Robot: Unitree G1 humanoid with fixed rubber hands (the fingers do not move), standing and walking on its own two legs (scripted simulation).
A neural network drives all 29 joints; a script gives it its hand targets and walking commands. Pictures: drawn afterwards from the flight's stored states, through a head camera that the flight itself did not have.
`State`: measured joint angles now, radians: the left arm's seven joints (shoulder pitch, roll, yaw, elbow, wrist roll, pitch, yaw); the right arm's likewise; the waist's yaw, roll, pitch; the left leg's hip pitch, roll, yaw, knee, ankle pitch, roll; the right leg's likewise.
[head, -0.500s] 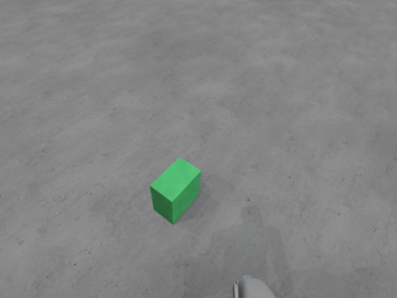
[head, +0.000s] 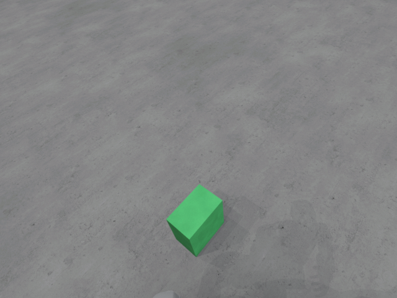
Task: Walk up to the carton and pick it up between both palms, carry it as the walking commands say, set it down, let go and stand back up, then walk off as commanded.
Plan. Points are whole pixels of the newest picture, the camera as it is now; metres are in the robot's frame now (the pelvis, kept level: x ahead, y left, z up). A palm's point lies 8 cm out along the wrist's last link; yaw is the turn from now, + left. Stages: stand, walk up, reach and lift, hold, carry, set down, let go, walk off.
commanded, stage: walk up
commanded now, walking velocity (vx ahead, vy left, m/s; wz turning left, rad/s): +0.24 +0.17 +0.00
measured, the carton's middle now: (197, 221) +0.55 +0.10 -0.66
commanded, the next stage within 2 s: none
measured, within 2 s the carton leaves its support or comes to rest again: neither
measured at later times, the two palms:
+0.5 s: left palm out of the picture +0.05 +0.29 -0.15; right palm out of the picture +0.10 -0.16 -0.14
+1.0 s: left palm out of the picture +0.05 +0.26 -0.15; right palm out of the picture +0.06 -0.18 -0.15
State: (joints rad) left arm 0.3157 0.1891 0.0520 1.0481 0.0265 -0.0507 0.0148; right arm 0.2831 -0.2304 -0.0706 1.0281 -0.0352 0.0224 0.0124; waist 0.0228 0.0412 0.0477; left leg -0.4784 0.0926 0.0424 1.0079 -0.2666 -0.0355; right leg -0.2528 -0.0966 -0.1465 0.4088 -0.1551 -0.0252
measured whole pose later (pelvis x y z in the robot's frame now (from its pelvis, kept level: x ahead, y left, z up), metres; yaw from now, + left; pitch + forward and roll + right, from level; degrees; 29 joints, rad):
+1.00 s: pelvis +0.07 +0.05 +0.00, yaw +0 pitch -2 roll +0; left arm 0.30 0.13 0.01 1.15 0.02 0.00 0.04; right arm 0.29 -0.16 -0.03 1.13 -0.01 -0.01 -0.04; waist 0.00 0.00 0.03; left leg -0.20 0.04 0.07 0.39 -0.16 -0.01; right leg -0.11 -0.08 -0.08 0.38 -0.24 0.05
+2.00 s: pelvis +0.15 -0.05 -0.01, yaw +26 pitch +4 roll -1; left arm 0.29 0.23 0.09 0.74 0.04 0.04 -0.01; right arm 0.37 -0.28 -0.16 0.98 -0.06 0.03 -0.05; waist -0.06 0.02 0.01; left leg -0.45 0.08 -0.16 0.64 -0.40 -0.04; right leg -0.27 -0.04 -0.06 0.46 -0.27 0.01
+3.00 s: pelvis +0.31 -0.15 +0.00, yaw +47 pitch +1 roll +4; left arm 0.35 0.27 0.06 0.93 0.04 0.00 0.04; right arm 0.14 -0.29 -0.08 0.93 -0.02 0.10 0.04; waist 0.04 0.02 0.03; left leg -0.47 0.01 0.03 0.93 -0.36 -0.08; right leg -0.28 -0.23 -0.12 0.48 -0.21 0.08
